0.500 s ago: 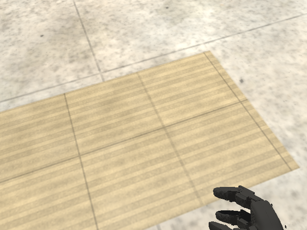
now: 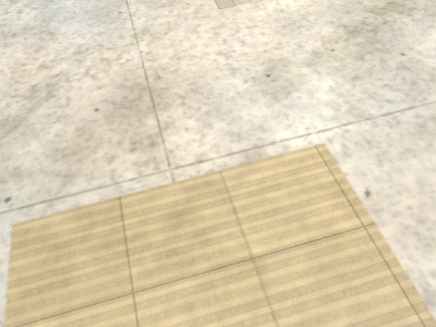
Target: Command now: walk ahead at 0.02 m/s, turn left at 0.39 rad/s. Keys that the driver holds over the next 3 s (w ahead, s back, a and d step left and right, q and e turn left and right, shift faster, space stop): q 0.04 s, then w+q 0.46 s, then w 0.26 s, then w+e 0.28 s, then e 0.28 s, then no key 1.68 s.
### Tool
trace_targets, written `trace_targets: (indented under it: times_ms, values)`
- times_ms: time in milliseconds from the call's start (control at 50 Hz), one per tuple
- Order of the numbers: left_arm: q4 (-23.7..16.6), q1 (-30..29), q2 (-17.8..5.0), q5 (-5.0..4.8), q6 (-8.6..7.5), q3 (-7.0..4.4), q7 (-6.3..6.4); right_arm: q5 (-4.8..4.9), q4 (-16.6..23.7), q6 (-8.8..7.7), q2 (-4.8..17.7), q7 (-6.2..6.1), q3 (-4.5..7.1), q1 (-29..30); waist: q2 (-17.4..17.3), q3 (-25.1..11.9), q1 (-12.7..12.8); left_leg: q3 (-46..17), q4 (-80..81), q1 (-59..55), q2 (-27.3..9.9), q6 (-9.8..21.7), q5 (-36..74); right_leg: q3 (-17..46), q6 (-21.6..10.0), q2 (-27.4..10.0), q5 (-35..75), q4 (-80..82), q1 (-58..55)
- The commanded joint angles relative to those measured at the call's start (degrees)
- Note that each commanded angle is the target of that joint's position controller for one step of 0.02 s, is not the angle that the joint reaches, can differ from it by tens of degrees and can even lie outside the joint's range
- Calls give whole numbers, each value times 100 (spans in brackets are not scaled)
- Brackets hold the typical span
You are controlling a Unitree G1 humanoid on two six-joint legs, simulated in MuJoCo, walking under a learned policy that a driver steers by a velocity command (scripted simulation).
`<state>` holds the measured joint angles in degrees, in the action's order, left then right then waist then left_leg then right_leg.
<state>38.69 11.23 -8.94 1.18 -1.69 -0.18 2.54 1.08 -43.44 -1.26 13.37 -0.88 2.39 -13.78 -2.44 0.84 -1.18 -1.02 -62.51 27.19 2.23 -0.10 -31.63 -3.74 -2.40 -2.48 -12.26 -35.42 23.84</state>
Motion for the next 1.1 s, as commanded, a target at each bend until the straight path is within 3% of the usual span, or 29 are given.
trace_targets:
  times_ms: [20,80,120,180,220,260,340,380,420,440,460,480,500,540,560,580,680,780,840,880,940,960,980,1000,1020,1040,1060,1080,1100]
  values:
    - [-645,-261,-637,27,-102,-163,38,19,416,115,280,-59,140,-142,751,-816,-2,-518,-1692,1334,-333,-291,340,2000,-959,-1542,153,1593,-1546]
    - [-473,-5,-721,-22,-111,-194,61,-40,506,147,212,-14,128,-346,977,-777,16,-199,-2061,1374,-358,-382,1326,1413,-932,-1331,-780,1903,-1488]
    - [-364,413,-961,-24,-199,-274,96,36,766,122,328,82,130,108,913,-528,256,-178,-2135,2017,-482,-332,1638,1523,-933,-1581,-1598,2222,-1833]
    - [-250,685,-1133,-57,-343,-394,92,113,974,81,368,215,117,591,808,-173,435,-263,-1327,2400,-754,-236,1752,1339,-978,-1814,-1714,2444,-2132]
    - [-154,656,-1271,-68,-357,-480,-6,37,1012,73,289,308,82,665,952,-110,448,-82,-449,1899,-900,-127,1618,827,-1000,-1711,-1540,2629,-1853]
    - [-117,405,-1442,-83,-369,-555,-48,60,974,54,250,332,87,636,1056,-95,365,206,345,1009,-895,-44,1484,254,-881,-1569,-1296,2649,-1272]
    - [59,177,-1687,-283,-368,-673,-193,78,877,77,398,432,124,453,1112,123,209,600,1560,56,-887,248,1231,-41,-817,-1804,-1670,2704,-967]
    - [166,56,-1685,-385,-321,-680,-276,58,801,92,387,465,141,210,977,141,41,760,2198,-402,-835,454,1275,-157,-741,-1876,-1952,2421,-957]
    - [276,-45,-1395,-342,-261,-577,-339,0,456,82,535,403,279,-702,503,-163,-333,1143,2717,-1715,-279,676,1191,-574,-536,-1436,-1822,1249,-515]
    - [222,-128,-992,-241,-244,-450,-354,18,233,51,980,347,482,-1454,-444,-378,-621,441,3270,-2562,-391,859,1104,-975,-300,-998,-1053,-611,-11]
    - [5,-362,-611,-38,-290,-308,-380,-41,392,-21,1561,304,538,-1635,-1678,-158,-448,-1766,3825,-2856,-1571,1162,1293,-738,69,-480,-1962,-2922,1547]
    - [-384,-575,-990,-190,-409,-380,-391,62,733,-185,1728,350,526,-1361,-1732,-417,-357,-4533,5260,-3206,-2347,2049,-1045,212,255,219,-1871,-4038,3060]
    - [-428,-963,-1259,-358,-526,-430,-435,124,728,-297,1318,383,404,-1236,-929,-139,-443,-4439,5461,-3127,-2482,2123,-1245,617,208,-95,-1427,-4538,3601]
    - [-219,-717,-1127,-276,-634,-363,-422,13,810,-349,836,350,222,-785,-423,-19,-129,-3124,5115,-2583,-2136,1762,-169,645,177,-470,-270,-4189,3414]
    - [-142,-631,-1182,-176,-640,-387,-386,-65,834,-364,683,318,156,-614,-334,26,-13,-2619,5148,-2202,-1874,1636,285,662,206,-518,110,-3758,3060]
    - [-39,-586,-1190,-183,-608,-413,-357,-125,819,-401,601,283,106,-617,-323,-21,38,-2283,5250,-2110,-1735,1553,575,647,231,-545,345,-3496,2781]
    - [-66,-1142,-857,-153,-468,-328,-343,-85,451,-444,593,37,70,-1326,-52,71,-106,-916,5335,-2441,-1281,984,3556,415,262,-273,1528,-1906,2698]
    - [-257,-1993,-559,-292,-438,-209,-538,-75,61,-515,596,-49,23,-1744,-342,284,-342,-324,5596,-2503,-1090,561,4124,19,77,30,2313,-145,1929]
    - [-338,-2278,-642,-313,-441,-221,-706,-77,-86,-446,716,-59,50,-1761,-416,375,-382,-58,5397,-3097,-1325,601,4990,-117,-137,114,2153,408,1770]
    - [-413,-2230,-790,-297,-475,-263,-780,-41,-91,-346,959,-121,124,-1620,-440,223,-262,58,5018,-3614,-1460,527,6500,-229,-283,302,1758,630,1559]
    - [-191,-1075,-1196,-291,-378,-430,-732,-197,-121,-199,1105,-221,191,-1468,-804,-605,285,273,3360,-4242,-1476,401,9000,-407,-597,773,1163,763,329]
    - [35,-73,-1380,-256,-344,-516,-672,-270,-46,-200,1183,-184,202,-1162,-694,-1095,841,460,2041,-3418,-1324,313,8634,-101,-839,620,1598,977,-1271]
    - [190,956,-1762,-150,-269,-607,-509,-380,211,-266,1039,-155,156,-997,138,-1830,1084,457,202,-1611,-961,301,6163,1241,-1137,-389,1710,404,-3353]
    - [188,977,-1945,-133,-364,-628,-535,-338,240,-390,54,-9,-117,-1964,1752,-2535,347,-228,-2100,1152,168,-173,16,4458,-2488,-1871,682,659,-5434]
    - [218,963,-1503,-154,-295,-598,-429,-144,313,-607,703,70,-13,-1249,1062,-2444,772,-827,-2642,1518,17,42,367,4743,-2156,-1545,-27,1543,-4920]
    - [92,573,-1342,-152,-272,-539,-344,44,589,-721,889,103,37,-588,828,-1465,673,-794,-2458,1849,-307,131,899,3833,-1862,-1353,-76,1798,-4012]
    - [-10,155,-1273,-149,-262,-490,-317,-24,704,-805,864,64,11,-240,96,-918,384,-656,-2142,1636,-488,144,1254,3351,-1688,-1178,738,2058,-2907]
    - [-119,-108,-1202,-121,-280,-452,-333,-122,759,-788,907,30,64,-143,-154,-512,142,-528,-1887,1430,-595,31,1344,2855,-1689,-972,1942,2107,-2091]
    - [-232,-150,-1153,-52,-318,-435,-339,-101,794,-722,873,32,81,-321,76,-467,-76,-591,-1588,1208,-708,-44,1345,2590,-1719,-845,2573,2135,-1691]
